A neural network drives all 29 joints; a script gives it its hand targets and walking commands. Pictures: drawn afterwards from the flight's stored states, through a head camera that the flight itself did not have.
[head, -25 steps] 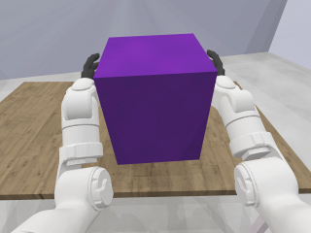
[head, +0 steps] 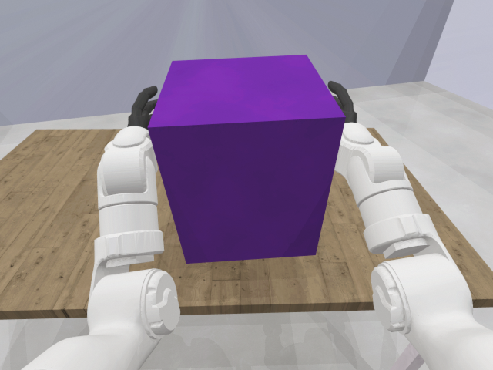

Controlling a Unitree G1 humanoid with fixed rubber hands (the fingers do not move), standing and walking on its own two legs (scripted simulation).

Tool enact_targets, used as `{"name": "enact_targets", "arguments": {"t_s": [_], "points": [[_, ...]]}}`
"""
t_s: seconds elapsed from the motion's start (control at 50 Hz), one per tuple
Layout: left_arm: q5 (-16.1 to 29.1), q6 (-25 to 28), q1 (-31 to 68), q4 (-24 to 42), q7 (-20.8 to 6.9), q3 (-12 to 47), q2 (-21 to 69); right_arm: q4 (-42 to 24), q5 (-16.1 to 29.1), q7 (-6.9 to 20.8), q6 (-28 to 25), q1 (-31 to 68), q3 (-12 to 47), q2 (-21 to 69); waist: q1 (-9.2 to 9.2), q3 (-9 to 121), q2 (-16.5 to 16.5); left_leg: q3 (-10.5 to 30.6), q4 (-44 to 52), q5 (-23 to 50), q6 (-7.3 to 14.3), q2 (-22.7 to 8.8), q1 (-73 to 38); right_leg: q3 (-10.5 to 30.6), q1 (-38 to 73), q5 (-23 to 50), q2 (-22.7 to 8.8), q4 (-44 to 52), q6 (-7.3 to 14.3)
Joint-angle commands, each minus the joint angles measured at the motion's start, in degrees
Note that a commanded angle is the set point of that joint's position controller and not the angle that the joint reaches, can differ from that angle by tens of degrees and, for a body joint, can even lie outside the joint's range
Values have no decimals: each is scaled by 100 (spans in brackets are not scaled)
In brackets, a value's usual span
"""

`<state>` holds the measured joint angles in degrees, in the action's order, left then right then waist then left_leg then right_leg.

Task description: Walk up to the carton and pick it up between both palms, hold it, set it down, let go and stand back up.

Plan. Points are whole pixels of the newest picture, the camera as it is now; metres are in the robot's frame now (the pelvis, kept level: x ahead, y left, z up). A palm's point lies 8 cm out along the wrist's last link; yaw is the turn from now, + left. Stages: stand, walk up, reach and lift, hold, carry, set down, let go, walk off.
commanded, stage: hold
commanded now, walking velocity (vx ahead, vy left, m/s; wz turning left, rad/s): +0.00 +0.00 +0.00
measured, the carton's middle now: (245, 160) +0.36 +0.00 +0.22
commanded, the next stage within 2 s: none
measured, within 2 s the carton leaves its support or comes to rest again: neither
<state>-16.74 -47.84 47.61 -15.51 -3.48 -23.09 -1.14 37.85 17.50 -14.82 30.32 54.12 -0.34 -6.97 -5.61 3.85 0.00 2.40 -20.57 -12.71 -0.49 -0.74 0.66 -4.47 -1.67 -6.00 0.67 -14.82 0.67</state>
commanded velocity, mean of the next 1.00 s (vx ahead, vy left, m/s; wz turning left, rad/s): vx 0.00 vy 0.00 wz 0.00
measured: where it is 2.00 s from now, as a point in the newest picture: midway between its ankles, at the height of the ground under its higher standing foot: outside the picture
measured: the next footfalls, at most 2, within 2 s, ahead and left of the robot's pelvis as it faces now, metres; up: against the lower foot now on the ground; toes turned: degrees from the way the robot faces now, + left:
none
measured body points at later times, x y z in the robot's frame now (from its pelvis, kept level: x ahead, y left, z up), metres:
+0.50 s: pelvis +0.00 +0.00 +0.00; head -0.08 +0.01 +0.44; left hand +0.38 +0.15 +0.27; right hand +0.38 -0.16 +0.27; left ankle -0.01 +0.12 -0.75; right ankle +0.03 -0.11 -0.75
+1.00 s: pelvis +0.00 +0.00 +0.00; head -0.08 +0.01 +0.44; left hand +0.38 +0.15 +0.27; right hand +0.38 -0.16 +0.27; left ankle -0.01 +0.12 -0.75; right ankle +0.03 -0.11 -0.75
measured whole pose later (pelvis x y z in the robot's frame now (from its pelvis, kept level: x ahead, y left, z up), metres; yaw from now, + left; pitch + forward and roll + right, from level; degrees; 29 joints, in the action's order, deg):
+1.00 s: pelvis +0.00 +0.00 +0.00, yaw +0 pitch -7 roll -1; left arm -17.1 -47.6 48.5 -17.6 -3.3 -23.4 -1.2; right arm 39.6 17.1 -14.5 30.6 54.9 -0.9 -7.0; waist -5.5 4.7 -0.1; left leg 2.4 -20.5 -12.4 -0.6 -0.8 1.3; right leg -4.3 -2.6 -5.9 0.7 -15.2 0.9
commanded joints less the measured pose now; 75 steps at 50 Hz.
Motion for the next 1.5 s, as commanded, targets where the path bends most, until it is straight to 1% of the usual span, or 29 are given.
{"name": "enact_targets", "arguments": {"t_s": [0.0,0.02,0.04,0.08,0.2,0.24,0.26,0.28,0.36,0.4,0.42,0.5,0.62,0.66,0.74,0.8,0.84,0.92,0.98,1.02,1.1,1.18,1.22,1.3,1.32,1.38,1.4,1.44,1.48], "points": [[820,309,3950,485,-748,2549,3143,-1575,735,719,-178,4110,1470,3685,15,1793,272,-200,461,1228,-229,317,809,197,1583,758,359,-200,-188],[856,290,3906,477,-754,2625,3200,-1706,731,712,-220,4212,1459,3651,-35,1821,316,-209,408,1308,-252,324,783,184,1589,852,356,-212,-185],[824,278,3860,421,-766,2555,3127,-1694,756,695,-207,4230,1489,3628,40,1808,261,-212,377,1354,-251,335,763,205,1583,862,353,-205,-192],[954,330,4013,617,-748,2664,3112,-1801,803,675,-191,4202,1559,3734,-44,2019,149,-191,292,1530,-240,359,598,188,1581,1095,370,-225,-240],[947,347,3998,612,-746,2740,3207,-1709,709,682,-177,4052,1459,3666,-140,1917,305,-185,349,1435,-308,339,646,158,1520,970,389,-199,-193],[904,340,3983,580,-751,2689,3214,-1663,728,693,-179,4114,1489,3713,-75,1905,307,-196,334,1484,-293,352,674,181,1560,990,379,-208,-189],[894,343,3960,465,-753,2582,3145,-1765,738,686,-188,4196,1557,3745,10,1827,173,-217,370,1288,-215,371,765,202,1552,871,351,-172,-231],[899,357,4039,524,-748,2606,3173,-1616,714,696,-168,4133,1529,3780,-34,1784,190,-204,440,1195,-210,357,809,199,1522,777,351,-182,-211],[871,353,4001,345,-729,2532,3171,-1703,736,703,-200,4315,1558,3821,63,1815,118,-216,422,1135,-144,372,830,233,1519,789,329,-164,-231],[819,353,4052,266,-742,2483,3107,-1480,705,700,-167,4217,1457,3763,20,1775,166,-227,483,975,-146,349,829,230,1443,641,316,-153,-241],[923,368,4128,345,-740,2617,3198,-1688,723,700,-223,4332,1455,3801,-51,2028,213,-205,442,1044,-173,355,807,216,1514,764,336,-180,-229],[853,379,4078,138,-762,2451,3072,-1546,674,672,-174,4332,1403,3754,1,1782,136,-213,446,924,-149,373,830,229,1435,653,297,-125,-262],[831,376,4108,280,-777,2432,3034,-1326,752,681,-138,4166,1431,3743,-9,1811,211,-200,427,1173,-193,368,790,226,1510,840,317,-176,-227],[802,343,3952,158,-798,2410,3093,-1595,755,676,-198,4345,1468,3741,39,1885,123,-224,430,1085,-149,377,799,223,1551,799,325,-154,-244],[941,362,3949,435,-773,2592,3189,-1769,828,652,-202,4257,1528,3754,-57,2018,172,-194,317,1438,-216,390,672,196,1594,1086,364,-198,-244],[945,383,4028,425,-761,2575,3154,-1778,744,656,-186,4283,1502,3773,-22,1935,109,-225,388,1192,-185,387,770,206,1496,865,353,-182,-265],[967,389,4153,475,-735,2685,3210,-1642,728,675,-166,4195,1436,3759,-116,1859,277,-184,394,1260,-242,354,732,195,1429,845,359,-187,-219],[900,403,4163,262,-721,2577,3205,-1527,680,709,-180,4293,1404,3751,-24,1792,258,-170,503,840,-176,324,1011,203,1469,521,343,-169,-198],[911,392,4157,332,-717,2587,3223,-1596,734,734,-215,4387,1467,3812,23,1937,252,-205,411,1158,-213,335,908,221,1570,825,363,-240,-196],[791,324,3935,47,-754,2390,3122,-1480,725,708,-168,4349,1438,3692,80,1745,182,-223,430,1082,-170,359,922,252,1543,717,343,-167,-213],[942,392,4171,441,-737,2556,3142,-1555,775,679,-168,4258,1457,3780,-46,2001,202,-197,368,1260,-213,365,732,221,1512,926,361,-226,-238],[923,389,4012,300,-777,2514,3133,-1691,721,665,-210,4265,1461,3759,-40,2047,90,-199,386,1186,-168,389,733,218,1569,974,329,-192,-255],[909,372,3942,422,-779,2591,3168,-1768,746,642,-199,4224,1458,3705,-99,2012,203,-182,339,1359,-221,380,681,206,1626,1088,346,-203,-241],[810,353,3978,343,-772,2422,3021,-1614,763,652,-145,4194,1550,3747,34,1799,108,-219,413,1242,-179,375,781,212,1575,959,343,-195,-255],[881,346,3957,395,-776,2550,3140,-1777,762,665,-185,4266,1533,3758,-9,1982,101,-194,391,1260,-184,365,746,194,1614,989,366,-214,-252],[827,340,4015,336,-779,2457,3105,-1589,751,679,-161,4250,1513,3787,48,1839,129,-214,431,1159,-162,378,826,228,1570,848,346,-201,-243],[944,382,4144,499,-759,2603,3160,-1866,792,673,-223,4425,1572,3880,20,2108,149,-200,350,1253,-172,401,789,237,1594,1006,321,-227,-274],[957,401,4176,550,-723,2597,3096,-1812,811,657,-187,4297,1580,3880,-10,2136,146,-216,337,1280,-181,401,712,229,1585,1059,343,-228,-276],[857,349,4136,227,-730,2508,3085,-1385,680,680,-123,4218,1344,3682,-65,1666,257,-225,470,929,-205,352,831,214,1371,601,341,-158,-217]]}}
